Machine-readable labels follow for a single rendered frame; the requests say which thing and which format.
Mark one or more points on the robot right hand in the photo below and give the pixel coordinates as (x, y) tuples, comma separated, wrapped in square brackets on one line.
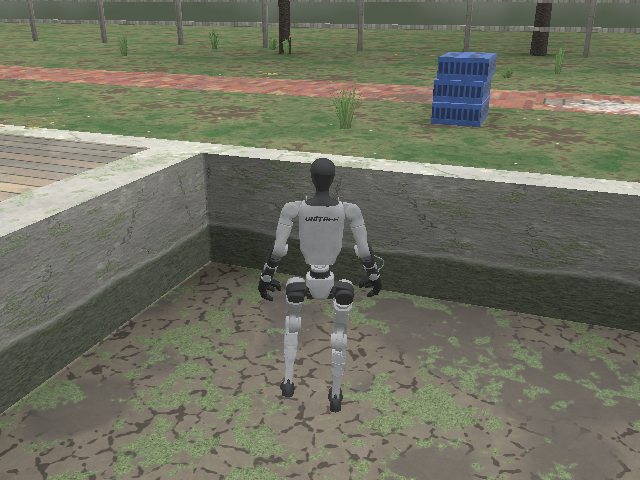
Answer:
[(368, 283)]

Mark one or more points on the robot left forearm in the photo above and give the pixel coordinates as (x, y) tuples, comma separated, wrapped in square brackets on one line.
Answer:
[(271, 265)]

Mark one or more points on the robot left upper arm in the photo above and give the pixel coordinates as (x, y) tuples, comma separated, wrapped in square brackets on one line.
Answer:
[(289, 211)]

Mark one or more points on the robot right forearm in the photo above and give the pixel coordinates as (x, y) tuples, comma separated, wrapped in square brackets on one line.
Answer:
[(370, 265)]

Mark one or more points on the humanoid robot torso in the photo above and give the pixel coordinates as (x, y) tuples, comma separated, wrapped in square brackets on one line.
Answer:
[(320, 234)]

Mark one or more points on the robot left thigh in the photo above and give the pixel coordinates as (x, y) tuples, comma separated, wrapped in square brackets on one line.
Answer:
[(295, 293)]

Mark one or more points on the robot left hand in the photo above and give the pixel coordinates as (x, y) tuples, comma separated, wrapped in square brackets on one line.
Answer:
[(269, 286)]

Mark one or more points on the robot right upper arm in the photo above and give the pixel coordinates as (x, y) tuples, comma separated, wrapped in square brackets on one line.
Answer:
[(353, 212)]

